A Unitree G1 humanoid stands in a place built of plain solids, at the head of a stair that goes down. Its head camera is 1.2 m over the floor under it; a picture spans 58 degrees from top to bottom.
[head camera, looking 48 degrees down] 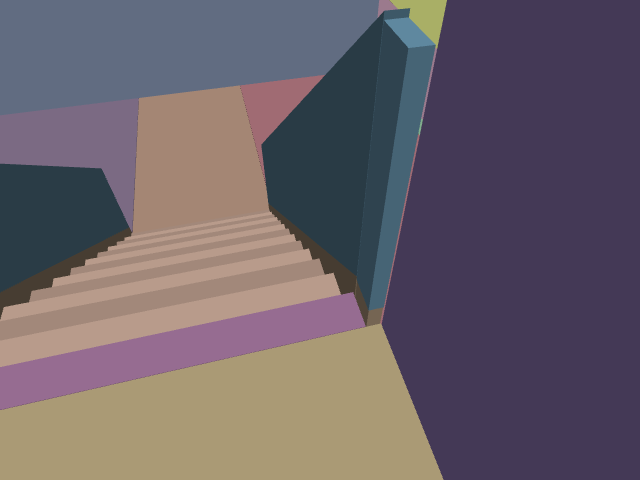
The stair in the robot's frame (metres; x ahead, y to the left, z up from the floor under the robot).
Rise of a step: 0.18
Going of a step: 0.23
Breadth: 1.50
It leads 14 degrees to the left of straight ahead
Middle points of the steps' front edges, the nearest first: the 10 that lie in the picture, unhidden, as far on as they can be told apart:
0.66 0.61 0.00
0.89 0.67 -0.18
1.11 0.73 -0.37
1.33 0.79 -0.55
1.56 0.84 -0.73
1.78 0.90 -0.92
2.00 0.96 -1.10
2.23 1.01 -1.28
2.45 1.07 -1.47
2.67 1.13 -1.65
